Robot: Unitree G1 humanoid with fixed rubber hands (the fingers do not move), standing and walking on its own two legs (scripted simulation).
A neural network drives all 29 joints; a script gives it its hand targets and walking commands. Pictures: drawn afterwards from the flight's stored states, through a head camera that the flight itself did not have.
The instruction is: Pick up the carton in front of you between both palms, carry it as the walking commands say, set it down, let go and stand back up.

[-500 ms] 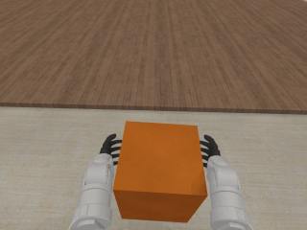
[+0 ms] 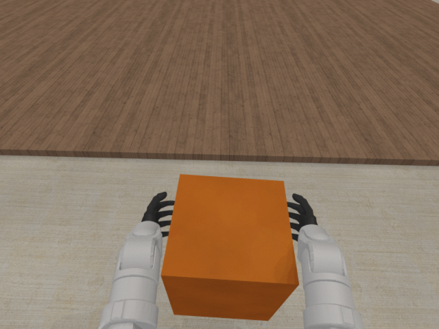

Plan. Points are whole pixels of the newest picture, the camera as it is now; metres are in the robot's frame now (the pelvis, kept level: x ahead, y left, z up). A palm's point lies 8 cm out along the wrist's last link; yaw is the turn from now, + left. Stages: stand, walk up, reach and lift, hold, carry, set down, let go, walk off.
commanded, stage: reach and lift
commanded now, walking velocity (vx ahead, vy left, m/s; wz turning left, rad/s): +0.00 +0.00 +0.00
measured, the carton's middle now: (226, 251) +0.29 +0.00 -0.05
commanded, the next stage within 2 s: hold in 0.30 s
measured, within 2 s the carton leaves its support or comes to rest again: neither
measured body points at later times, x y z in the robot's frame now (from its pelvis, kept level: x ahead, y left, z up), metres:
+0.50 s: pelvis +0.00 +0.00 +0.00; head -0.05 +0.00 +0.45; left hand +0.29 +0.15 +0.04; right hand +0.30 -0.15 +0.05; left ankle +0.02 +0.12 -0.74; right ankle +0.01 -0.13 -0.74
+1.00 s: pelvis -0.01 +0.00 +0.00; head -0.05 +0.00 +0.45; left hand +0.29 +0.15 +0.04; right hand +0.30 -0.15 +0.05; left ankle +0.02 +0.12 -0.74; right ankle +0.01 -0.13 -0.74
